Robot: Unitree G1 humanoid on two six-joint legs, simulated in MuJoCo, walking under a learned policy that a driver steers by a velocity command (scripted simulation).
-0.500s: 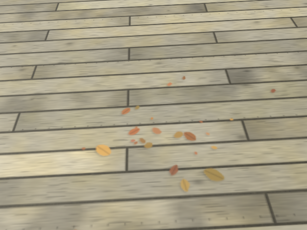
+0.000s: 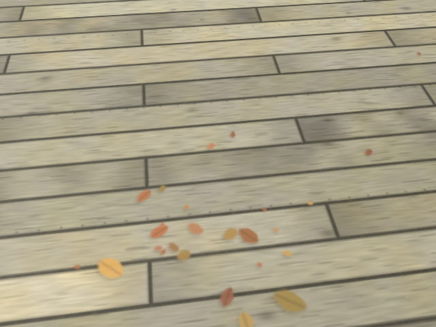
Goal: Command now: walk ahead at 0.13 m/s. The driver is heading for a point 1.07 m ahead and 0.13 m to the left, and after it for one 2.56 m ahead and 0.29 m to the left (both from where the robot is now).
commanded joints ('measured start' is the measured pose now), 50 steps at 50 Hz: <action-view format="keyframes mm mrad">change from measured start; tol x16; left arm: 1 133 28 5 4 5 29 7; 42 -52 -11 13 59 -27 -53 -43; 48 458 208 94 205 -25 -46 -48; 50 339 74 39 170 -3 -63 -54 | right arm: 1 -67 -152 -23 -53 6 -2 -21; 40 214 -150 -40 111 64 22 -57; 50 7 -74 -30 -29 77 -20 -31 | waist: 1 62 121 -146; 10 -34 -132 -83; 41 -22 228 131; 46 118 151 39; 48 204 -248 -68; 50 113 -94 -11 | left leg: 1 -81 255 -89 -61 549 157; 9 -168 80 -78 81 -244 -15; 31 2 112 -60 130 -31 -68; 34 -48 91 -52 131 -434 -29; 37 -108 158 -161 91 -648 39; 42 94 441 -564 -67 -466 187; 46 -108 285 -271 70 -171 56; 48 -439 55 0 684 -151 -75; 49 -555 53 -122 904 -427 -58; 50 -612 113 -168 999 -381 -26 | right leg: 1 250 1 -25 -168 111 22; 8 440 -53 38 -532 352 -44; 11 290 -33 59 -557 114 -89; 27 373 33 -11 -470 363 -75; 31 372 41 -17 -477 331 -73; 36 213 73 -16 -475 -388 -118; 42 -59 71 -91 -166 -143 -120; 46 420 109 -130 -441 -3 -135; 49 773 -303 643 -745 9 -334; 50 717 -298 532 -723 49 -305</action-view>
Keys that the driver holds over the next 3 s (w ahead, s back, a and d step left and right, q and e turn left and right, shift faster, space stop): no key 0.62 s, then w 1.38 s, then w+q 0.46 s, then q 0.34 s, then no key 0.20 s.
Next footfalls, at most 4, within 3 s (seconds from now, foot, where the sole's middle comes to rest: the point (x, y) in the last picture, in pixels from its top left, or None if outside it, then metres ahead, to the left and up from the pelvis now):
0.16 right None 0.14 -0.15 -0.78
1.44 left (194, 302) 0.55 0.07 -0.78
2.02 right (263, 214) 0.86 -0.17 -0.78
2.58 left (185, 158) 1.12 0.11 -0.78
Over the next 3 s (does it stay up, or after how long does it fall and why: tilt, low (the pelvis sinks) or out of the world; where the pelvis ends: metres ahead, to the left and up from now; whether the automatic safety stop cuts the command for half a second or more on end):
stays up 1.10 0.01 0.00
